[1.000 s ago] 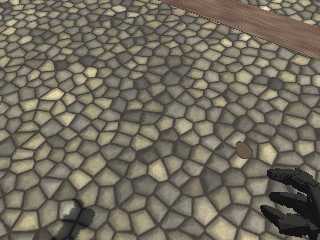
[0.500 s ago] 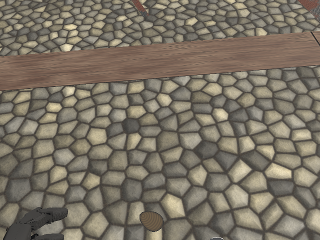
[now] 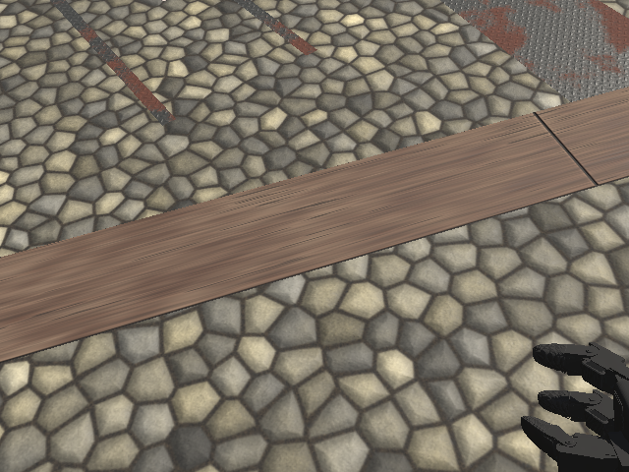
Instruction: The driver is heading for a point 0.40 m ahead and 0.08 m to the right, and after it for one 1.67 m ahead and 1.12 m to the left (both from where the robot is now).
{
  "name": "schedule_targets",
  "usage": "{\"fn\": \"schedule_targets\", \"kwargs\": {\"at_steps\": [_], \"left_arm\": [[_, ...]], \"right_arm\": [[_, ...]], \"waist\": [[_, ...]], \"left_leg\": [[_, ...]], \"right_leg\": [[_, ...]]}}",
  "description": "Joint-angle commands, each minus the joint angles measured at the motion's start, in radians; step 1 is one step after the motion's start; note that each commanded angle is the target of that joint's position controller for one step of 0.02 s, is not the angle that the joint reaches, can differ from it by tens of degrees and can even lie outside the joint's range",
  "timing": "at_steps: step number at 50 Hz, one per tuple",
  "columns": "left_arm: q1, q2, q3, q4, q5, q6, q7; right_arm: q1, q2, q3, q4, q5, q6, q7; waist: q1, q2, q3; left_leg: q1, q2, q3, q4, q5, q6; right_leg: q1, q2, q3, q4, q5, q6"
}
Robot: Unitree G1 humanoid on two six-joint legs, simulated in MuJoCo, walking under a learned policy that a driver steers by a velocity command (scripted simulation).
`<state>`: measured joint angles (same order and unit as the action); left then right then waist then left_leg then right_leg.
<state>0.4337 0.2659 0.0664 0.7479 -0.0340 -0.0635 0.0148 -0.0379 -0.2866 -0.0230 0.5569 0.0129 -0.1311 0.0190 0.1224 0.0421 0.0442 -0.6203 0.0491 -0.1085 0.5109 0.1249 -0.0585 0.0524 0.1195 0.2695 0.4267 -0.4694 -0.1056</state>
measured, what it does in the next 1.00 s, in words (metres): walks ahead, turning left: left foot, then right foot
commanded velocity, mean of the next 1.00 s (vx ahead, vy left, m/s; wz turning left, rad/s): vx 1.00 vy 0.00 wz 0.28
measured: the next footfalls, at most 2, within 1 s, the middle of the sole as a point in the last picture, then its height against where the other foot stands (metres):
left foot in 0.04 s outside the picture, level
right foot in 0.52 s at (450, 375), level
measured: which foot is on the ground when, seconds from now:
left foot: up 0.00-0.02, down 0.04-0.52, up 0.54-0.96, down 0.98-1.00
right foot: down 0.00-0.06, up 0.08-0.50, down 0.52-0.98, up 1.00-1.00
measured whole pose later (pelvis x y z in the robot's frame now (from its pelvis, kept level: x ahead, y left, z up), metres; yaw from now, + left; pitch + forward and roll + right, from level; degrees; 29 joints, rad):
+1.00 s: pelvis +0.91 +0.04 -0.04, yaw +21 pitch -2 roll -3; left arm 0.34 0.29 0.06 0.85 0.00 -0.06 0.01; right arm 0.15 -0.31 -0.05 0.64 0.05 -0.01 0.06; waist -0.01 0.01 0.06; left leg -0.57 -0.02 0.12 0.79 -0.20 0.17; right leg 0.17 -0.05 -0.24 0.84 -0.42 0.04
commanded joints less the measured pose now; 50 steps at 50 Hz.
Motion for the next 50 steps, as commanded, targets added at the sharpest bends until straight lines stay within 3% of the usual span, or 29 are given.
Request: {"fn": "schedule_targets", "kwargs": {"at_steps": [1,2,3,4,5,6,7,8,9,12,16,20,23,25,26,27,28,29,30,31,32,34,37,43,45,47,48,49,50], "left_arm": [[-0.007,0.153,0.041,-0.02,0.021,0.009,0.003],[-0.061,0.168,0.037,-0.035,0.049,0.013,-0.009],[-0.042,0.075,0.007,-0.06,0.07,0.004,-0.015],[0.161,-0.021,-0.028,-0.057,-0.016,-0.014,-0.023],[0.078,0.071,-0.023,-0.043,-0.043,-0.013,-0.016],[-0.103,0.122,-0.016,-0.078,-0.032,-0.016,-0.018],[-0.228,0.112,-0.021,-0.111,-0.008,-0.025,-0.019],[-0.279,0.094,-0.021,-0.133,0.013,-0.032,-0.02],[-0.271,0.073,-0.022,-0.134,0.01,-0.03,-0.027],[-0.258,0.033,-0.035,-0.128,0.002,-0.016,-0.036],[-0.416,0.031,-0.054,-0.183,0.028,-0.033,-0.051],[-0.588,0.032,-0.056,-0.239,0.02,-0.054,-0.076],[-0.547,0.107,-0.019,-0.243,0.015,-0.063,-0.075],[-0.25,0.186,0.027,-0.184,0.002,-0.047,-0.048],[-0.006,0.237,0.046,-0.129,0.01,-0.031,-0.026],[0.048,0.324,0.058,-0.099,0.044,-0.038,-0.035],[0.064,0.233,0.04,-0.087,0.038,-0.041,-0.04],[-0.001,0.174,0.025,-0.067,0.028,-0.045,-0.036],[-0.056,0.141,0.017,-0.054,0.031,-0.049,-0.034],[-0.109,0.11,0.013,-0.038,0.047,-0.054,-0.037],[-0.153,0.07,0.005,-0.025,0.065,-0.06,-0.036],[-0.225,0.023,0.0,-0.005,0.045,-0.064,-0.037],[-0.265,0.065,0.011,0.01,0.046,-0.071,-0.027],[-0.187,0.188,0.029,0.022,0.043,-0.064,-0.003],[-0.161,0.247,0.04,0.02,0.037,-0.042,0.001],[-0.184,0.308,0.056,0.004,0.022,-0.008,0.006],[-0.222,0.318,0.06,-0.014,0.018,-0.002,0.005],[-0.261,0.264,0.045,-0.01,0.012,-0.012,-0.004],[-0.198,0.037,-0.017,-0.062,0.041,-0.057,-0.021]], "right_arm": [[0.1,-0.161,-0.076,-0.036,0.015,-0.016,-0.005],[0.299,-0.19,-0.093,-0.005,0.026,-0.008,-0.015],[0.529,-0.236,-0.096,0.034,0.007,0.0,-0.024],[0.573,-0.287,-0.104,0.103,-0.013,0.0,0.007],[0.53,-0.176,-0.083,0.078,-0.006,0.004,0.011],[0.476,-0.116,-0.07,0.081,-0.01,0.016,0.001],[0.46,-0.127,-0.07,0.103,-0.025,0.019,0.003],[0.428,-0.119,-0.067,0.117,-0.032,0.013,0.006],[0.401,-0.082,-0.052,0.129,-0.038,0.009,0.008],[0.394,-0.031,-0.03,0.166,-0.003,0.007,0.018],[0.426,-0.105,-0.042,0.193,0.004,0.004,0.0],[0.548,-0.117,-0.035,0.245,0.023,0.011,-0.014],[0.568,-0.165,-0.04,0.263,0.014,0.034,-0.022],[0.531,-0.21,-0.044,0.268,-0.009,0.055,-0.025],[0.507,-0.156,-0.026,0.234,-0.034,0.056,-0.03],[0.693,0.055,0.024,0.205,-0.001,0.032,-0.026],[0.616,-0.037,0.005,0.205,0.052,0.02,-0.029],[0.47,-0.085,-0.016,0.166,0.075,0.02,-0.036],[0.396,-0.081,-0.016,0.149,0.058,0.021,-0.038],[0.357,-0.072,-0.022,0.144,0.031,0.028,-0.035],[0.393,-0.051,-0.026,0.144,0.033,0.048,-0.024],[0.399,-0.013,-0.028,0.144,0.047,0.092,-0.011],[0.324,-0.004,-0.025,0.108,0.025,0.121,-0.006],[0.125,-0.037,-0.02,0.048,0.018,0.096,0.049],[0.137,-0.089,-0.04,0.035,0.025,0.094,0.063],[0.326,-0.16,-0.075,0.062,0.044,0.114,0.058],[0.52,-0.238,-0.114,0.113,0.042,0.129,0.05],[0.709,-0.279,-0.14,0.171,0.046,0.144,0.024],[0.628,-0.319,-0.129,0.178,0.033,0.146,0.021]], "waist": [[-0.13,-0.173,-0.062],[-0.258,-0.19,-0.184],[-0.315,-0.045,-0.365],[-0.197,0.537,-0.531],[-0.242,0.351,-0.398],[-0.268,0.158,-0.231],[-0.259,-0.033,-0.112],[-0.223,-0.045,-0.072],[-0.177,-0.016,-0.048],[-0.121,0.018,0.013],[-0.142,-0.016,0.096],[-0.194,-0.021,0.128],[-0.132,0.056,0.04],[0.058,0.131,-0.144],[0.155,0.078,-0.298],[0.008,-0.315,-0.539],[0.048,-0.353,-0.53],[0.047,-0.296,-0.3],[0.02,-0.169,-0.191],[-0.026,-0.105,-0.118],[-0.085,-0.143,-0.101],[-0.135,-0.157,-0.038],[-0.162,-0.099,0.067],[-0.116,0.001,0.125],[-0.147,-0.054,0.07],[-0.274,-0.156,-0.038],[-0.369,-0.149,-0.123],[-0.456,-0.059,-0.165],[-0.275,0.368,-0.093]], "left_leg": [[0.343,-0.046,0.085,0.014,-0.117,0.053],[0.566,-0.029,0.103,0.077,-0.182,0.083],[0.944,0.113,-0.096,0.188,-0.346,0.145],[1.161,0.352,-0.767,-0.157,-0.835,0.332],[1.1,0.337,-0.865,-0.269,-1.057,0.295],[0.963,0.297,-0.68,-0.251,-0.918,0.267],[0.796,0.244,-0.536,-0.255,-0.703,0.255],[0.698,0.214,-0.44,-0.246,-0.573,0.261],[0.622,0.178,-0.362,-0.264,-0.514,0.255],[0.534,0.169,-0.266,-0.322,-0.423,0.277],[0.47,0.146,-0.102,-0.421,-0.255,0.269],[0.453,0.139,0.001,-0.506,-0.129,0.243],[0.612,0.173,0.001,-0.347,0.305,0.212],[0.543,0.143,0.035,0.036,0.555,0.163],[0.269,0.101,0.029,0.377,0.297,0.13],[-0.026,-0.054,-0.007,0.766,-0.552,0.102],[-0.109,-0.032,-0.066,0.9,-0.564,0.121],[-0.222,0.002,-0.027,0.95,-0.51,0.118],[-0.218,0.048,-0.011,0.919,-0.446,0.119],[-0.162,0.084,-0.006,0.87,-0.402,0.12],[-0.092,0.119,-0.022,0.846,-0.372,0.118],[-0.055,0.154,-0.018,0.798,-0.397,0.112],[-0.124,0.165,-0.004,0.725,-0.282,0.09],[-0.026,0.071,0.181,0.307,0.056,0.147],[0.064,-0.019,0.276,0.264,-0.014,0.178],[0.261,-0.092,0.316,0.311,-0.194,0.217],[0.512,-0.11,0.28,0.306,-0.267,0.25],[0.81,-0.086,0.167,0.223,-0.229,0.296],[0.915,-0.008,-0.166,0.139,-0.207,0.404]], "right_leg": [[-0.11,-0.203,0.092,0.077,0.733,-0.077],[-0.171,-0.185,0.051,0.294,0.894,-0.044],[-0.423,-0.131,0.022,0.692,0.677,-0.015],[-0.717,0.016,-0.055,1.049,-0.005,0.046],[-0.842,-0.073,-0.063,1.086,0.045,0.031],[-0.88,-0.106,-0.109,1.079,0.087,0.025],[-0.855,-0.13,-0.13,1.024,0.103,0.023],[-0.827,-0.163,-0.123,0.938,0.125,0.017],[-0.778,-0.193,-0.117,0.883,0.136,0.011],[-0.79,-0.235,-0.141,0.745,0.133,0.018],[-0.823,-0.25,-0.204,0.476,0.413,0.054],[-0.601,-0.178,-0.264,0.208,0.626,0.064],[-0.463,-0.106,-0.276,0.131,0.522,0.048],[-0.098,-0.083,-0.293,0.16,0.395,0.021],[0.276,-0.256,-0.131,0.248,0.274,0.0],[0.551,-0.529,0.421,0.077,-0.225,-0.143],[0.483,-0.508,0.608,-0.132,-0.397,-0.12],[0.348,-0.493,0.448,-0.15,-0.281,-0.085],[0.192,-0.472,0.294,-0.144,-0.086,-0.073],[0.033,-0.435,0.163,-0.157,0.062,-0.062],[-0.071,-0.416,0.077,-0.174,0.131,-0.063],[-0.183,-0.4,-0.083,-0.233,0.215,-0.05],[-0.267,-0.388,-0.266,-0.291,0.373,-0.036],[-0.157,-0.326,-0.514,-0.315,0.61,0.019],[-0.019,-0.339,-0.539,-0.197,1.114,0.041],[0.04,-0.376,-0.539,0.095,1.569,0.041],[-0.064,-0.374,-0.51,0.35,1.55,0.04],[-0.286,-0.269,-0.502,0.766,1.114,0.08],[-0.669,-0.029,-0.394,1.224,-0.084,0.125]]}}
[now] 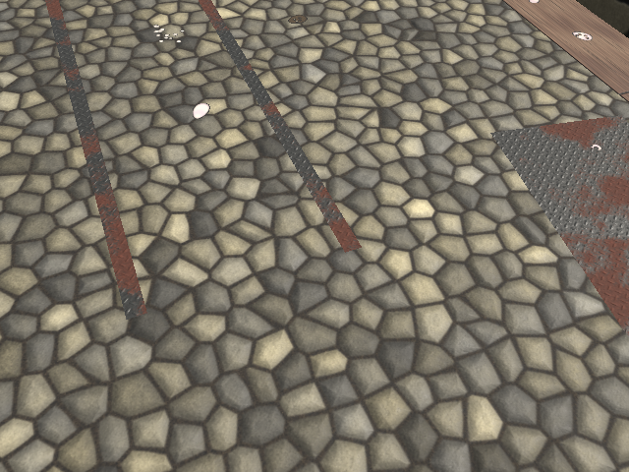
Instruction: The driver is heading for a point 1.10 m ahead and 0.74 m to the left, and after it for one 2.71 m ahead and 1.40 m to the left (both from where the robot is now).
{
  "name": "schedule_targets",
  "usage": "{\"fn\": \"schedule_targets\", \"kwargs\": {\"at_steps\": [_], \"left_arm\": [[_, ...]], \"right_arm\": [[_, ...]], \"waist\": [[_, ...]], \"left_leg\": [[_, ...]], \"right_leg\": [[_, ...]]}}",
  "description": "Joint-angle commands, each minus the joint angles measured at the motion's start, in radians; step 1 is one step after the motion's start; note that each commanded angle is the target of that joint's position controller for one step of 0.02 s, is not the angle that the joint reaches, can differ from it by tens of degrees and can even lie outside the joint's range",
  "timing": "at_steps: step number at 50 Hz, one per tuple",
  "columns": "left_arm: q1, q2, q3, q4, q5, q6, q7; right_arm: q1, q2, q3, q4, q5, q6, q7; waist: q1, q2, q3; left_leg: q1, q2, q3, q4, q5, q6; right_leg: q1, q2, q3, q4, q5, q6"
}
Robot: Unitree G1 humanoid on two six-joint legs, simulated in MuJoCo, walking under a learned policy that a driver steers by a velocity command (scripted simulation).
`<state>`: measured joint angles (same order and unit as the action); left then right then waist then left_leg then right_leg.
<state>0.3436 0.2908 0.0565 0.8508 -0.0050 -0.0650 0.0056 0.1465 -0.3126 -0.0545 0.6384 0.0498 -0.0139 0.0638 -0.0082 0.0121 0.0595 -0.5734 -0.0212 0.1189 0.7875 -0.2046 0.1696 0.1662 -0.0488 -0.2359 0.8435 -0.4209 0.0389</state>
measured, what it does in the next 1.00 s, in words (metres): goes down, turning left: right foot 0.12 m lower, then left foot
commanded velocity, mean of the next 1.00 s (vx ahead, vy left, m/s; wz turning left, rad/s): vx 1.00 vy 0.00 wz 0.98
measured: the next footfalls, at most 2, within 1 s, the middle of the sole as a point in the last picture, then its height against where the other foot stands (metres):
right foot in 0.46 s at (363, 428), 0.12 m lower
left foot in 0.90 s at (218, 347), level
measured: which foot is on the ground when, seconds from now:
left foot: down 0.00-0.48, up 0.50-0.88, down 0.90-1.00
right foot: up 0.00-0.44, down 0.46-0.90, up 0.92-1.00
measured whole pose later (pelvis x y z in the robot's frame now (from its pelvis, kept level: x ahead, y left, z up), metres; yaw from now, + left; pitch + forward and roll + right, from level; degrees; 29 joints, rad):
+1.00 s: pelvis +0.81 +0.15 -0.10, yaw +58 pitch +0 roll +0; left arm 0.28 0.24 0.02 0.75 -0.02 -0.14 0.02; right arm 0.24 -0.28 -0.08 0.64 0.01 -0.05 0.03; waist 0.00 0.02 0.03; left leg -0.42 -0.16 0.04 0.70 -0.29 0.20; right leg -0.39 0.02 0.06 1.49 -0.41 0.01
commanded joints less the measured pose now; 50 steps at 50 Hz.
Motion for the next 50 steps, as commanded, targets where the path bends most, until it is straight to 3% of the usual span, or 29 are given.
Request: {"fn": "schedule_targets", "kwargs": {"at_steps": [1,2,3,4,7,11,13,17,19,22,23,24,25,26,27,28,30,32,34,36,39,41,43,44,45,46,47,48,50], "left_arm": [[-0.052,0.025,-0.026,-0.253,-0.025,-0.103,-0.025],[-0.198,0.14,-0.007,-0.265,-0.04,-0.126,-0.027],[-0.241,0.13,-0.005,-0.283,-0.044,-0.128,-0.019],[-0.234,0.105,-0.011,-0.263,-0.013,-0.117,-0.008],[-0.182,0.112,-0.001,-0.248,0.01,-0.07,-0.002],[-0.383,0.021,-0.024,-0.328,0.038,-0.063,-0.007],[-0.29,0.082,0.014,-0.294,0.016,-0.077,-0.021],[-0.464,0.08,0.028,-0.35,-0.021,-0.09,-0.046],[-0.408,0.102,0.047,-0.328,-0.045,-0.089,-0.049],[-0.16,0.157,0.087,-0.219,-0.041,-0.092,-0.049],[0.003,0.183,0.102,-0.175,-0.037,-0.091,-0.053],[0.179,0.177,0.081,-0.143,-0.005,-0.09,-0.058],[0.277,0.242,0.083,-0.125,0.029,-0.074,-0.071],[0.295,0.387,0.123,-0.075,0.015,-0.064,-0.074],[0.188,0.157,0.069,-0.095,-0.001,-0.045,-0.054],[0.087,0.156,0.057,-0.09,0.015,-0.047,-0.036],[0.008,0.049,0.014,-0.035,0.013,-0.063,-0.015],[-0.015,-0.033,-0.01,0.02,0.005,-0.063,-0.002],[-0.09,0.017,-0.006,-0.009,0.027,-0.071,0.01],[-0.024,0.071,0.0,0.003,0.03,-0.075,0.027],[0.112,0.122,0.012,0.036,0.017,-0.051,0.049],[0.149,0.16,0.018,0.023,0.023,-0.029,0.068],[0.125,0.198,0.033,-0.002,0.018,-0.016,0.091],[0.032,0.214,0.04,-0.045,0.02,-0.019,0.091],[-0.133,0.232,0.048,-0.102,0.006,-0.032,0.08],[-0.252,0.059,0.006,-0.176,0.027,-0.069,0.064],[-0.032,-0.04,-0.036,-0.24,0.003,-0.114,0.026],[-0.105,0.038,-0.031,-0.295,-0.027,-0.142,0.001],[-0.09,0.085,-0.006,-0.273,-0.027,-0.126,-0.008]], "right_arm": [[0.32,-0.234,-0.064,0.005,-0.05,-0.01,-0.019],[0.322,-0.159,-0.059,-0.018,-0.048,-0.034,-0.017],[0.302,-0.157,-0.058,-0.004,-0.052,-0.055,-0.012],[0.245,-0.128,-0.05,-0.009,-0.045,-0.071,-0.006],[0.154,-0.101,-0.036,-0.036,-0.041,-0.076,-0.031],[0.155,-0.134,-0.048,-0.004,-0.017,-0.054,-0.083],[0.14,-0.139,-0.056,-0.02,-0.039,-0.045,-0.089],[0.264,-0.054,-0.051,0.038,0.002,-0.01,-0.117],[0.241,-0.06,-0.057,0.042,-0.004,-0.001,-0.133],[0.233,-0.055,-0.043,0.042,-0.022,0.002,-0.117],[0.229,-0.043,-0.03,0.048,-0.042,-0.002,-0.097],[0.29,0.078,0.01,0.055,-0.057,-0.015,-0.068],[0.421,0.171,0.044,0.041,-0.024,-0.038,-0.073],[0.449,0.115,0.04,-0.055,0.063,-0.059,-0.099],[0.213,-0.01,0.019,-0.033,0.041,-0.049,-0.112],[0.091,-0.05,0.006,-0.081,0.035,-0.042,-0.115],[0.046,-0.007,0.011,-0.098,-0.009,-0.015,-0.095],[0.075,0.043,0.007,-0.104,0.013,-0.003,-0.063],[-0.004,0.008,-0.005,-0.142,-0.014,-0.015,-0.049],[-0.069,0.049,0.005,-0.176,-0.03,-0.02,-0.047],[-0.167,0.071,0.014,-0.199,0.001,-0.031,-0.014],[-0.206,0.049,0.0,-0.202,0.0,-0.038,0.007],[-0.072,-0.015,-0.032,-0.166,0.0,-0.021,0.014],[0.181,-0.088,-0.069,-0.091,-0.004,-0.012,0.007],[0.513,-0.159,-0.103,0.017,-0.012,-0.014,-0.006],[0.532,-0.126,-0.084,0.084,-0.022,-0.015,-0.024],[0.356,-0.129,-0.045,0.006,-0.031,-0.032,-0.026],[0.35,-0.084,-0.053,-0.024,-0.053,-0.037,-0.037],[0.155,-0.08,-0.049,-0.046,-0.06,-0.063,-0.05]], "waist": [[-0.048,0.391,-0.32],[-0.109,0.16,-0.23],[-0.058,-0.008,-0.121],[-0.007,-0.123,-0.08],[0.067,-0.071,-0.029],[-0.002,-0.01,0.012],[0.001,0.031,-0.068],[-0.097,0.034,0.0],[-0.081,0.096,0.007],[0.004,0.033,-0.1],[0.092,-0.019,-0.171],[0.143,-0.16,-0.299],[0.121,-0.601,-0.317],[0.058,-0.759,-0.402],[0.113,-0.17,-0.184],[0.098,-0.108,-0.038],[0.043,0.003,0.067],[-0.017,-0.104,0.06],[-0.022,-0.105,0.092],[0.002,-0.071,0.046],[0.049,-0.002,0.054],[0.033,-0.043,0.009],[-0.071,-0.128,-0.055],[-0.202,-0.13,-0.128],[-0.377,0.007,-0.195],[-0.326,0.29,-0.133],[-0.079,0.288,-0.244],[-0.12,0.153,-0.294],[0.041,-0.078,-0.051]], "left_leg": [[0.961,0.264,-0.982,-0.431,-0.338,0.336],[0.853,0.272,-1.027,-0.564,-0.442,0.252],[0.701,0.258,-0.982,-0.57,-0.411,0.217],[0.558,0.22,-0.884,-0.536,-0.316,0.192],[0.291,0.112,-0.67,-0.503,-0.104,0.187],[0.004,-0.031,-0.45,-0.518,-0.013,0.103],[0.005,-0.049,-0.424,-0.418,-0.007,0.06],[0.368,-0.014,-0.566,-0.23,-0.228,0.015],[0.466,0.01,-0.615,-0.13,-0.164,0.009],[0.522,-0.039,-0.563,0.217,-0.098,-0.032],[0.354,-0.06,-0.503,0.422,-0.162,-0.073],[-0.074,-0.091,-0.497,0.807,-0.581,-0.093],[-0.397,-0.163,-0.444,1.299,-0.699,-0.126],[-0.572,-0.091,-0.345,1.389,-0.494,-0.151],[-0.582,0.018,-0.254,1.205,-0.291,-0.127],[-0.586,0.034,-0.228,1.201,-0.186,-0.133],[-0.488,0.142,-0.291,1.107,-0.108,-0.114],[-0.439,0.178,-0.316,0.977,-0.057,-0.068],[-0.166,0.119,-0.206,0.523,0.192,-0.104],[-0.139,0.094,-0.144,0.404,0.278,-0.122],[-0.264,0.05,-0.065,0.151,0.239,-0.066],[-0.099,-0.03,0.065,0.03,0.218,-0.043],[0.153,-0.08,0.098,0.049,0.127,-0.024],[0.442,-0.068,0.039,0.037,0.089,0.027],[0.781,0.012,-0.095,-0.174,0.275,0.134],[0.926,0.052,-0.272,-0.182,0.284,0.163],[0.983,0.202,-0.668,-0.174,0.059,0.323],[0.952,0.277,-0.93,-0.444,-0.401,0.364],[0.544,0.225,-0.862,-0.599,-0.445,0.25]], "right_leg": [[-1.004,0.167,0.365,0.886,-0.143,-0.051],[-1.003,0.101,0.403,0.775,-0.04,-0.099],[-0.994,0.074,0.392,0.664,0.023,-0.108],[-0.915,0.029,0.4,0.563,0.068,-0.1],[-0.774,-0.014,0.404,0.356,0.089,-0.034],[-0.481,0.055,0.281,-0.11,0.43,0.016],[-0.363,0.084,0.29,-0.085,0.673,0.014],[-0.605,0.035,0.44,-0.437,0.678,0.007],[-0.612,-0.037,0.489,-0.52,0.721,0.0],[-0.351,-0.077,0.43,-0.585,0.784,0.019],[-0.086,-0.08,0.39,-0.454,0.673,0.027],[0.339,-0.137,0.464,-0.087,0.498,0.013],[0.429,-0.22,0.657,-0.047,0.602,-0.005],[0.44,-0.455,1.171,-0.441,0.113,-0.162],[0.223,-0.369,1.107,-0.643,-0.348,-0.157],[0.043,-0.374,1.05,-0.661,-0.267,-0.17],[-0.224,-0.298,0.76,-0.567,0.123,-0.134],[-0.316,-0.203,0.493,-0.522,0.306,-0.024],[-0.565,-0.063,0.231,-0.651,0.455,-0.009],[-0.492,-0.1,0.222,-0.655,0.69,-0.024],[-0.181,-0.137,0.162,-0.609,1.033,0.038],[-0.14,-0.136,0.089,-0.508,1.448,0.082],[-0.201,-0.171,0.08,-0.287,1.787,0.09],[-0.36,-0.176,0.1,-0.022,1.849,0.09],[-0.582,-0.057,0.083,0.527,1.24,0.091],[-0.945,0.143,0.113,0.943,-0.044,0.04],[-1.175,0.076,0.38,0.998,-0.214,-0.007],[-1.216,0.082,0.435,0.859,-0.121,-0.039],[-1.083,0.003,0.406,0.551,0.042,-0.061]]}}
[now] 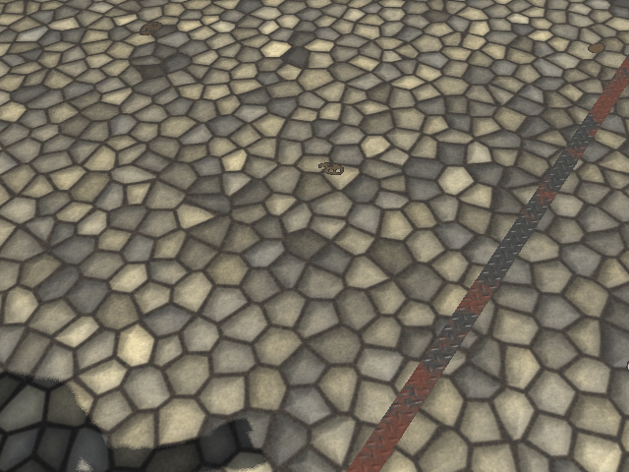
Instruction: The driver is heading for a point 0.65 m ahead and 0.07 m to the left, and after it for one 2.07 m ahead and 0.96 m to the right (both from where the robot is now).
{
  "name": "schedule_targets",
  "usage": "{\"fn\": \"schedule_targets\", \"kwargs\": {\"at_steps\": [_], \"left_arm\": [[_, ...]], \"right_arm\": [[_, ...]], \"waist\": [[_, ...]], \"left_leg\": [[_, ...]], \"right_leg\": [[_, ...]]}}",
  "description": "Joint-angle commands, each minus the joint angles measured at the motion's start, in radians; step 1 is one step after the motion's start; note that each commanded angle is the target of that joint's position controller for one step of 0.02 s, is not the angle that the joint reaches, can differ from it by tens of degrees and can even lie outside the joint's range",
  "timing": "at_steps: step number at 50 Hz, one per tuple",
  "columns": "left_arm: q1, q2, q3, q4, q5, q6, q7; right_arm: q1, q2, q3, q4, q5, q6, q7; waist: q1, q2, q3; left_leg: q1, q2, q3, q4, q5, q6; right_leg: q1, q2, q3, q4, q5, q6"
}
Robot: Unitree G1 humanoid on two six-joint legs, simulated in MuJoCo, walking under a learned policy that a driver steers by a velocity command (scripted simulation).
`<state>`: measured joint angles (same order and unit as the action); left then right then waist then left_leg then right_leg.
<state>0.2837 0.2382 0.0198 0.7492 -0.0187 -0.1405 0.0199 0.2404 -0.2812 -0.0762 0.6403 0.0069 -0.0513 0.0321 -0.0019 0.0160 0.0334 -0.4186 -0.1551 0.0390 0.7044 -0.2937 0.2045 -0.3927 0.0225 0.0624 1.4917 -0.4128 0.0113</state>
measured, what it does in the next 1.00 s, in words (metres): walks ahead: right foot, then left foot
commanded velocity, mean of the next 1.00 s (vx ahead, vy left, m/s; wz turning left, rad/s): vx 1.00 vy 0.00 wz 0.09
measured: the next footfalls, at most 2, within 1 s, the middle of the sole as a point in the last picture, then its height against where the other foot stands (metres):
right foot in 0.28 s outside the picture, level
left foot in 0.74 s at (263, 334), level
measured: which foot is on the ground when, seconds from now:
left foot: down 0.00-0.28, up 0.30-0.72, down 0.74-1.00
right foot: up 0.00-0.26, down 0.28-0.74, up 0.76-1.00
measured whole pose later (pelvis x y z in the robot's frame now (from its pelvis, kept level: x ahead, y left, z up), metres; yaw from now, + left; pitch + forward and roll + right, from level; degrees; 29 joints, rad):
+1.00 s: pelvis +0.85 +0.04 +0.03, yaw +1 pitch -1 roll +4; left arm 0.17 0.34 0.07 0.69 -0.04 -0.02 -0.01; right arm 0.40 -0.31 -0.09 0.87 -0.01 -0.10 0.01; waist -0.07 -0.05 0.03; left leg -0.02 -0.02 0.19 0.35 -0.31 0.00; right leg -0.77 -0.14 0.02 1.19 -0.16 -0.03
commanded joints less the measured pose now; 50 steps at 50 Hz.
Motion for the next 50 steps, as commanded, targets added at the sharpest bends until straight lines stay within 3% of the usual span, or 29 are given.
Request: {"fn": "schedule_targets", "kwargs": {"at_steps": [1,3,5,7,10,12,13,14,15,16,17,18,19,20,22,24,27,32,35,36,37,38,39,40,42,43,45,47,50], "left_arm": [[-0.002,0.139,0.032,-0.149,0.004,-0.023,-0.018],[-0.058,0.167,0.042,-0.169,0.019,0.004,-0.007],[-0.162,0.097,0.021,-0.203,0.05,0.009,-0.014],[-0.239,0.061,0.014,-0.226,0.023,0.014,-0.026],[-0.302,0.1,0.027,-0.242,-0.02,0.016,-0.029],[-0.236,0.145,0.054,-0.228,-0.021,0.009,-0.032],[-0.073,0.191,0.082,-0.193,-0.022,0.006,-0.031],[0.171,0.233,0.096,-0.153,-0.01,0.008,-0.024],[0.271,0.371,0.118,-0.098,0.034,0.013,-0.037],[0.261,0.286,0.102,-0.1,0.025,0.011,-0.051],[0.192,0.198,0.082,-0.106,0.02,0.021,-0.04],[0.165,0.188,0.077,-0.09,0.031,0.031,-0.035],[0.146,0.178,0.072,-0.074,0.038,0.032,-0.038],[0.114,0.14,0.057,-0.063,0.043,0.028,-0.039],[0.095,0.065,0.032,-0.038,0.024,0.024,-0.049],[0.107,0.084,0.033,-0.017,0.007,0.022,-0.048],[0.123,0.131,0.042,0.004,0.006,0.02,-0.034],[0.24,0.156,0.038,0.068,-0.016,0.032,-0.015],[0.244,0.224,0.049,0.086,0.006,0.052,-0.01],[0.221,0.245,0.052,0.087,0.018,0.063,-0.009],[0.179,0.218,0.041,0.057,0.037,0.065,-0.005],[0.34,0.01,-0.006,0.021,0.026,0.046,-0.007],[0.332,0.051,-0.003,0.021,-0.037,0.027,-0.009],[0.172,0.118,0.022,-0.014,-0.069,0.028,-0.001],[0.042,0.111,0.027,-0.042,-0.028,0.035,-0.001],[0.06,0.095,0.032,-0.04,-0.023,0.053,-0.011],[0.075,0.056,0.034,-0.044,-0.038,0.099,-0.027],[0.024,0.041,0.031,-0.07,-0.026,0.127,-0.03],[-0.044,0.059,0.029,-0.103,-0.012,0.126,-0.044]], "right_arm": [[-0.008,-0.107,-0.022,-0.068,-0.014,-0.03,-0.02],[-0.068,-0.089,-0.016,-0.073,-0.002,-0.038,-0.033],[-0.075,-0.116,-0.029,-0.05,0.02,-0.035,-0.06],[0.035,-0.131,-0.038,-0.002,0.028,-0.035,-0.068],[0.133,-0.1,-0.033,0.034,0.037,-0.028,-0.06],[0.156,-0.1,-0.033,0.046,0.024,-0.013,-0.051],[0.142,-0.094,-0.026,0.041,0.008,-0.011,-0.039],[0.098,-0.053,-0.005,0.014,-0.013,-0.014,-0.027],[0.3,0.097,0.032,-0.017,0.039,-0.036,-0.021],[0.276,0.017,0.034,0.002,0.08,-0.041,-0.029],[0.1,-0.053,0.02,-0.019,0.074,-0.04,-0.03],[-0.008,-0.054,0.025,-0.043,0.046,-0.044,-0.03],[-0.087,-0.042,0.026,-0.068,0.016,-0.051,-0.029],[-0.083,-0.026,0.025,-0.076,0.015,-0.049,-0.022],[-0.063,-0.006,0.027,-0.065,0.029,-0.031,-0.012],[-0.1,0.009,0.037,-0.077,0.018,-0.026,-0.007],[-0.216,0.006,0.049,-0.108,0.005,-0.038,0.006],[-0.406,-0.011,0.047,-0.161,0.017,-0.064,0.035],[-0.267,-0.109,0.001,-0.143,0.022,-0.067,0.021],[-0.091,-0.15,-0.023,-0.106,0.03,-0.057,0.004],[0.156,-0.186,-0.039,-0.047,0.024,-0.042,-0.016],[0.235,-0.29,-0.053,-0.013,-0.017,-0.046,-0.02],[0.261,-0.228,-0.038,-0.006,-0.021,-0.053,-0.007],[0.2,-0.156,-0.021,0.017,-0.008,-0.057,-0.01],[0.091,-0.094,-0.008,0.052,-0.016,-0.065,-0.01],[0.046,-0.051,0.001,0.066,-0.035,-0.071,-0.008],[-0.027,-0.001,0.008,0.09,-0.022,-0.077,-0.007],[-0.067,-0.023,0.001,0.105,-0.011,-0.081,-0.012],[-0.086,-0.071,-0.007,0.107,-0.027,-0.083,-0.031]], "waist": [[0.079,-0.089,0.039],[0.102,-0.098,0.112],[0.075,-0.062,0.094],[-0.005,-0.019,0.04],[-0.063,0.06,0.016],[-0.024,0.085,-0.017],[0.07,0.091,-0.1],[0.195,0.052,-0.255],[0.086,-0.499,-0.419],[0.116,-0.473,-0.386],[0.149,-0.296,-0.198],[0.145,-0.133,-0.118],[0.125,-0.061,-0.057],[0.072,-0.09,-0.043],[0.027,-0.123,-0.014],[0.008,-0.082,0.038],[0.024,-0.054,0.087],[0.07,-0.065,0.136],[-0.04,-0.17,-0.015],[-0.152,-0.192,-0.116],[-0.271,-0.166,-0.252],[-0.14,0.21,-0.474],[-0.158,0.331,-0.569],[-0.163,0.256,-0.324],[-0.097,0.071,-0.123],[-0.043,0.079,-0.089],[0.013,0.107,-0.034],[0.035,0.076,0.051],[0.049,0.022,0.098]], "left_leg": [[0.215,0.301,-0.703,-0.526,-0.289,0.201],[-0.071,0.214,-0.545,-0.522,-0.147,0.168],[-0.272,0.11,-0.341,-0.475,0.004,0.109],[-0.268,0.12,-0.317,-0.446,-0.068,0.065],[0.027,0.183,-0.376,-0.357,-0.095,0.035],[0.175,0.226,-0.4,-0.252,0.06,0.007],[0.188,0.208,-0.365,-0.077,0.286,-0.022],[0.027,0.181,-0.326,0.26,0.331,-0.073],[-0.295,0.03,-0.232,0.694,-0.198,-0.138],[-0.468,0.094,-0.242,0.813,-0.173,-0.128],[-0.546,0.136,-0.197,0.838,-0.1,-0.125],[-0.51,0.17,-0.167,0.802,-0.058,-0.123],[-0.468,0.196,-0.16,0.724,-0.04,-0.117],[-0.404,0.227,-0.171,0.651,-0.014,-0.112],[-0.358,0.249,-0.156,0.561,-0.019,-0.113],[-0.414,0.269,-0.14,0.467,0.021,-0.126],[-0.403,0.276,-0.095,0.23,0.222,-0.149],[-0.156,0.195,-0.035,-0.098,0.405,-0.161],[0.088,0.117,-0.017,-0.13,0.274,-0.132],[0.316,0.105,-0.002,-0.123,0.218,-0.118],[0.691,0.233,-0.11,-0.032,0.156,-0.103],[1.01,0.523,-0.615,-0.146,-0.265,0.009],[0.984,0.562,-0.929,-0.395,-0.556,0.038],[0.843,0.535,-0.796,-0.438,-0.5,-0.004],[0.526,0.483,-0.493,-0.432,-0.15,-0.032],[0.404,0.452,-0.387,-0.45,-0.059,-0.037],[0.289,0.436,-0.229,-0.504,0.037,-0.047],[0.212,0.438,-0.105,-0.554,0.138,-0.063],[0.184,0.382,0.072,-0.589,0.234,-0.075]], "right_leg": [[-0.435,-0.09,0.106,-0.168,0.055,-0.004],[-0.264,-0.119,0.073,-0.39,0.118,0.054],[0.001,-0.097,-0.012,-0.65,0.353,0.076],[0.144,-0.068,-0.037,-0.778,0.566,0.086],[0.05,-0.081,0.004,-0.913,0.49,0.081],[0.07,-0.073,-0.024,-0.923,0.36,0.041],[0.229,-0.051,-0.052,-0.902,0.285,0.006],[0.543,-0.132,0.05,-0.82,0.184,-0.037],[0.838,-0.391,0.703,-1.101,-0.222,-0.23],[0.847,-0.443,0.978,-1.25,-0.574,-0.258],[0.731,-0.405,0.814,-1.251,-0.48,-0.225],[0.605,-0.352,0.634,-1.224,-0.263,-0.205],[0.485,-0.301,0.502,-1.21,-0.101,-0.198],[0.401,-0.268,0.421,-1.218,-0.036,-0.193],[0.332,-0.238,0.331,-1.26,0.048,-0.195],[0.307,-0.255,0.289,-1.3,0.133,-0.22],[0.277,-0.239,0.161,-1.376,0.277,-0.209],[0.298,-0.236,0.049,-1.464,0.454,-0.187],[0.423,-0.256,0.043,-1.211,1.013,-0.15],[0.352,-0.229,0.015,-0.992,1.113,-0.124],[0.081,-0.194,0.023,-0.673,0.907,-0.089],[-0.234,-0.032,0.039,-0.257,0.066,-0.056],[-0.323,-0.03,0.127,-0.092,-0.047,-0.074],[-0.442,-0.069,0.085,-0.021,0.012,-0.071],[-0.405,-0.152,0.053,-0.091,0.129,-0.071],[-0.333,-0.187,0.064,-0.125,0.164,-0.07],[-0.282,-0.223,0.064,-0.173,0.141,-0.064],[-0.325,-0.236,0.052,-0.209,0.18,-0.05],[-0.337,-0.214,0.01,-0.361,0.4,-0.039]]}}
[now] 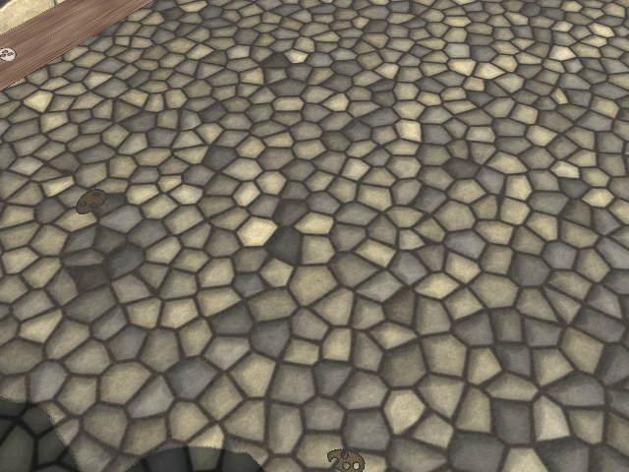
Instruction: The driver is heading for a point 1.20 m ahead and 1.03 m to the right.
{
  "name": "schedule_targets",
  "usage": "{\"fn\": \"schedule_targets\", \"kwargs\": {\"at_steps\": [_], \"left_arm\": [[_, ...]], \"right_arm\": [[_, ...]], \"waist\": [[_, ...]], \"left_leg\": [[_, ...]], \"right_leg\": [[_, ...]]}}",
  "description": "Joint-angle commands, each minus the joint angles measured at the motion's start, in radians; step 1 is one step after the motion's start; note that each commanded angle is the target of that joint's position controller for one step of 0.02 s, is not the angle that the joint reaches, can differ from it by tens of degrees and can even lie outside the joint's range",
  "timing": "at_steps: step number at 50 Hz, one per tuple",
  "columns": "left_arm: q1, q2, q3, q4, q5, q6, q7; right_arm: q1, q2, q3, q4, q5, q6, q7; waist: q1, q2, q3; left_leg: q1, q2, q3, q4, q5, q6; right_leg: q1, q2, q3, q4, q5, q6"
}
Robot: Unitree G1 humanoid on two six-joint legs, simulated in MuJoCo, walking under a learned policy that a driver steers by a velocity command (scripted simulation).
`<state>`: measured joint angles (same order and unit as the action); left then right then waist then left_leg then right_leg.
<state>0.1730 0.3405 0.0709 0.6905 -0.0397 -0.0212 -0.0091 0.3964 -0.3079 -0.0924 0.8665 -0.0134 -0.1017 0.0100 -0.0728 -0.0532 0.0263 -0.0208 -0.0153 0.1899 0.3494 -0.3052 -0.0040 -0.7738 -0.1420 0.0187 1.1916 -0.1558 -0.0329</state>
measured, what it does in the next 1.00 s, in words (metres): walks ahead, turning right: right foot, then left foot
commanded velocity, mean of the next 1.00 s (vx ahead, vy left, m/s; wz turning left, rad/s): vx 1.00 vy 0.00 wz -0.95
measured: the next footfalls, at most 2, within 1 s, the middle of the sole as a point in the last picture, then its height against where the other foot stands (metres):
right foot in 0.20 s outside the picture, level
left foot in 0.62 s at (328, 338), level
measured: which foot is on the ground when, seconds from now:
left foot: down 0.00-0.20, up 0.22-0.60, down 0.62-1.00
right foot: up 0.00-0.18, down 0.20-0.64, up 0.66-1.00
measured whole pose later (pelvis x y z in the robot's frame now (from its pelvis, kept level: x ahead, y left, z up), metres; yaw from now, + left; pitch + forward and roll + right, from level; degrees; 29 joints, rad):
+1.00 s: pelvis +0.82 -0.23 -0.02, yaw -56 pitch -1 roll +4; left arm 0.06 0.32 0.05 0.54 -0.04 -0.02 -0.05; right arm 0.46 -0.31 -0.07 0.86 -0.01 -0.09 -0.01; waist -0.12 -0.03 0.05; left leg 0.18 -0.04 0.23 0.25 -0.40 -0.03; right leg -0.86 -0.12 -0.02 1.02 -0.01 -0.07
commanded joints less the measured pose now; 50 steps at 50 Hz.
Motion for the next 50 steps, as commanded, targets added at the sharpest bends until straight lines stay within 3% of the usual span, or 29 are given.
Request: {"fn": "schedule_targets", "kwargs": {"at_steps": [1,4,6,8,9,10,11,12,13,14,15,16,18,22,24,28,29,31,32,33,34,35,36,37,38,41,46,48,50], "left_arm": [[0.036,-0.034,-0.023,-0.053,0.011,0.003,-0.024],[-0.074,-0.01,-0.022,-0.087,0.009,-0.009,-0.055],[-0.071,0.041,-0.003,-0.101,0.002,-0.012,-0.065],[0.103,0.109,0.032,-0.078,-0.016,0.007,-0.061],[0.316,0.177,0.067,-0.025,-0.012,0.022,-0.054],[0.495,0.227,0.096,0.033,-0.019,0.035,-0.033],[0.415,0.271,0.091,0.042,-0.008,0.035,-0.03],[0.296,0.214,0.051,-0.044,0.033,-0.007,-0.038],[0.295,0.128,0.043,-0.071,0.034,-0.031,-0.042],[0.278,0.118,0.039,-0.056,0.04,-0.056,-0.049],[0.222,0.105,0.034,-0.061,0.036,-0.072,-0.054],[0.159,0.118,0.036,-0.074,0.042,-0.079,-0.044],[0.126,0.091,0.025,-0.084,0.03,-0.077,-0.024],[0.165,0.074,0.021,-0.059,0.009,-0.061,0.022],[0.19,0.096,0.033,-0.044,0.005,-0.049,0.026],[0.221,0.069,0.039,-0.015,-0.011,-0.043,0.035],[0.215,0.069,0.042,-0.013,-0.007,-0.037,0.037],[0.148,0.044,0.029,-0.049,0.032,-0.028,0.021],[0.183,-0.088,-0.015,-0.076,0.069,-0.031,0.01],[0.359,-0.109,-0.034,-0.132,-0.047,-0.043,0.009],[0.283,-0.007,-0.024,-0.089,-0.054,-0.031,0.023],[0.158,0.055,-0.01,-0.104,-0.021,-0.025,0.02],[0.093,0.054,-0.006,-0.111,0.007,-0.019,0.018],[0.054,0.045,-0.002,-0.133,0.019,-0.019,0.01],[0.052,0.035,0.0,-0.139,0.008,-0.011,0.001],[0.016,-0.009,-0.013,-0.174,-0.013,0.011,-0.01],[-0.074,0.008,-0.018,-0.198,-0.002,0.001,-0.029],[-0.144,0.009,-0.019,-0.206,-0.002,-0.005,-0.042],[-0.214,-0.013,-0.031,-0.234,-0.004,-0.018,-0.067]], "right_arm": [[-0.238,-0.065,0.007,-0.119,-0.005,-0.033,-0.014],[-0.181,-0.144,-0.007,-0.106,0.005,-0.026,-0.02],[-0.156,-0.204,-0.019,-0.107,0.009,-0.008,-0.02],[-0.17,-0.264,-0.035,-0.122,0.023,0.026,-0.023],[-0.208,-0.271,-0.037,-0.139,0.026,0.035,-0.023],[-0.244,-0.218,-0.022,-0.138,0.033,0.026,-0.018],[-0.194,0.005,0.039,-0.185,0.004,-0.018,-0.004],[-0.102,0.011,0.064,-0.267,0.038,-0.067,0.01],[-0.255,-0.115,0.044,-0.28,0.056,-0.091,0.014],[-0.318,-0.112,0.04,-0.302,0.067,-0.093,0.009],[-0.311,-0.09,0.045,-0.282,0.039,-0.083,-0.002],[-0.275,-0.082,0.042,-0.27,0.019,-0.07,-0.004],[-0.264,-0.095,0.033,-0.26,0.01,-0.04,-0.008],[-0.495,-0.009,0.059,-0.337,-0.009,-0.027,-0.008],[-0.547,0.006,0.057,-0.365,0.006,-0.031,0.002],[-0.532,-0.082,0.014,-0.373,0.053,-0.042,0.004],[-0.487,-0.106,0.0,-0.364,0.058,-0.047,0.003],[-0.126,-0.167,-0.043,-0.295,0.066,-0.045,-0.012],[0.089,-0.215,-0.042,-0.259,0.051,-0.032,-0.021],[0.046,-0.281,-0.045,-0.248,-0.004,-0.035,0.006],[-0.065,-0.153,-0.024,-0.292,0.002,-0.027,0.007],[-0.101,-0.1,-0.011,-0.285,0.012,-0.016,-0.001],[-0.105,-0.099,-0.009,-0.262,0.005,-0.009,-0.003],[-0.124,-0.093,-0.007,-0.235,-0.002,-0.009,-0.004],[-0.136,-0.071,0.001,-0.213,-0.005,-0.014,-0.007],[-0.13,-0.04,0.009,-0.158,0.022,-0.021,-0.003],[-0.131,-0.098,0.006,-0.131,-0.005,-0.02,-0.016],[-0.077,-0.102,0.012,-0.107,-0.009,-0.015,-0.018],[-0.055,-0.158,0.005,-0.094,0.001,-0.008,-0.023]], "waist": [[0.116,0.067,0.114],[0.081,0.011,0.136],[0.104,0.06,0.088],[0.22,0.156,-0.018],[0.325,0.168,-0.116],[0.406,0.078,-0.152],[0.238,-0.359,-0.05],[0.117,-0.367,-0.279],[0.184,-0.138,-0.194],[0.14,0.035,-0.073],[0.091,0.149,-0.04],[0.045,0.133,-0.018],[0.021,0.113,0.017],[0.109,0.078,0.09],[0.154,0.033,0.065],[0.147,-0.047,0.033],[0.115,-0.065,0.013],[-0.087,-0.071,-0.21],[-0.115,0.153,-0.381],[0.035,0.68,-0.461],[-0.005,0.448,-0.293],[-0.031,0.282,-0.166],[-0.021,0.098,-0.104],[0.004,0.087,-0.05],[0.029,0.11,-0.021],[0.053,0.142,0.026],[0.054,0.07,0.111],[0.016,0.032,0.126],[0.015,0.048,0.166]], "left_leg": [[-0.204,0.226,-0.028,-0.248,0.257,0.123],[-0.092,0.226,0.059,-0.259,0.39,0.091],[0.045,0.236,0.083,-0.145,0.891,0.074],[0.115,0.27,0.083,0.146,1.359,0.074],[0.012,0.273,0.055,0.41,1.396,0.08],[-0.202,0.18,0.045,0.806,0.993,0.039],[-0.589,-0.074,-0.038,1.291,-0.234,-0.011],[-0.816,-0.098,-0.308,1.376,-0.265,0.026],[-0.815,-0.031,-0.354,1.264,-0.153,0.077],[-0.81,-0.005,-0.34,1.14,-0.085,0.087],[-0.732,0.039,-0.354,1.044,-0.044,0.078],[-0.658,0.057,-0.374,0.978,-0.018,0.055],[-0.591,0.082,-0.367,0.834,-0.009,0.008],[-0.478,0.042,-0.273,0.41,0.265,-0.065],[-0.346,-0.003,-0.242,0.264,0.412,-0.078],[-0.313,0.007,-0.322,0.139,0.385,-0.077],[-0.282,0.011,-0.316,0.139,0.334,-0.064],[0.111,0.062,-0.31,0.226,0.193,-0.014],[0.448,0.225,-0.54,0.262,-0.077,0.01],[0.557,0.463,-1.23,-0.068,-0.568,0.177],[0.427,0.419,-1.179,-0.13,-0.724,0.167],[0.293,0.377,-0.962,-0.109,-0.529,0.14],[0.171,0.333,-0.792,-0.089,-0.295,0.121],[0.07,0.301,-0.676,-0.084,-0.148,0.125],[0.006,0.274,-0.578,-0.097,-0.069,0.114],[-0.042,0.274,-0.436,-0.147,0.028,0.128],[-0.068,0.243,-0.16,-0.22,0.242,0.109],[-0.006,0.205,-0.065,-0.229,0.341,0.072],[0.014,0.219,0.005,-0.209,0.608,0.041]], "right_leg": [[0.065,-0.038,0.022,-0.139,0.215,-0.004],[0.14,0.01,-0.078,-0.359,0.325,-0.049],[0.226,0.095,-0.173,-0.408,0.264,-0.08],[0.41,0.175,-0.222,-0.374,0.087,-0.119],[0.678,0.199,-0.196,-0.37,0.015,-0.154],[0.958,0.184,-0.092,-0.457,0.041,-0.198],[1.049,0.106,0.213,-0.54,0.091,-0.306],[1.153,-0.091,0.836,-0.84,-0.44,-0.471],[1.053,-0.107,0.893,-0.981,-0.576,-0.387],[0.897,-0.097,0.863,-1.007,-0.559,-0.351],[0.767,-0.069,0.785,-0.978,-0.46,-0.327],[0.641,-0.024,0.713,-0.947,-0.364,-0.331],[0.529,0.041,0.563,-0.967,-0.236,-0.316],[0.355,0.154,0.355,-0.97,-0.062,-0.255],[0.306,0.166,0.341,-0.961,-0.114,-0.208],[0.511,0.121,0.438,-0.842,-0.15,-0.161],[0.563,0.104,0.45,-0.786,-0.053,-0.149],[0.508,0.154,0.376,-0.382,0.206,-0.082],[0.285,0.215,0.293,0.002,-0.281,-0.063],[-0.032,0.234,0.211,0.292,-0.415,-0.035],[-0.112,0.146,0.168,0.357,-0.287,-0.024],[-0.118,0.126,0.117,0.341,-0.214,-0.021],[-0.061,0.083,0.103,0.301,-0.182,-0.022],[-0.027,0.045,0.113,0.227,-0.149,-0.024],[0.015,0.012,0.119,0.187,-0.143,-0.029],[-0.045,-0.033,0.099,0.15,-0.142,-0.03],[-0.092,-0.015,0.039,-0.026,0.121,-0.007],[-0.072,0.018,-0.029,-0.138,0.197,-0.032],[-0.003,0.043,-0.103,-0.307,0.205,-0.06]]}}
